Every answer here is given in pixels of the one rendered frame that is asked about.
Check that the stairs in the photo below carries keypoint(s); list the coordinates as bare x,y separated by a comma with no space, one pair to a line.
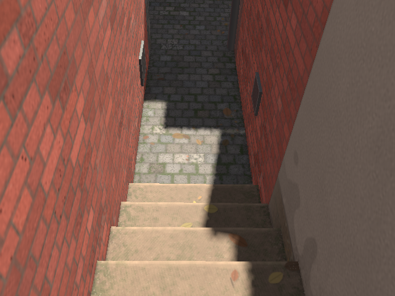
195,240

